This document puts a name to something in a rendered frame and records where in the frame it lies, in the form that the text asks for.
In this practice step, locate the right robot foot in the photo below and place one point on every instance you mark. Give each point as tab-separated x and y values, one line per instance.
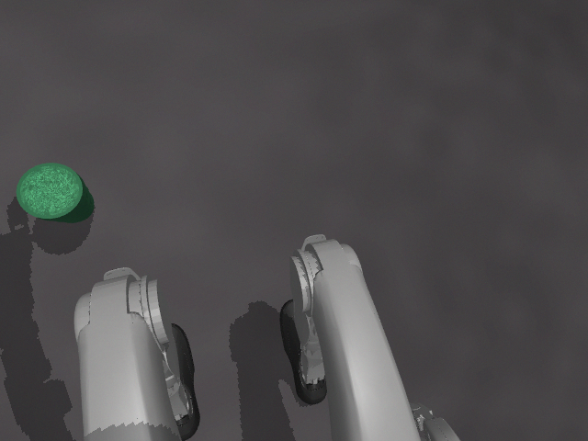
311	394

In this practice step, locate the right robot hand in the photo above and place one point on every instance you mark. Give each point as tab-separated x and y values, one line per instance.
435	429

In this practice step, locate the left robot foot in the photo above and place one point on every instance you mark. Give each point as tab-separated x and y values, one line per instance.
188	425

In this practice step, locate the cup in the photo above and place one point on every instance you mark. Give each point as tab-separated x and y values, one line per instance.
54	192

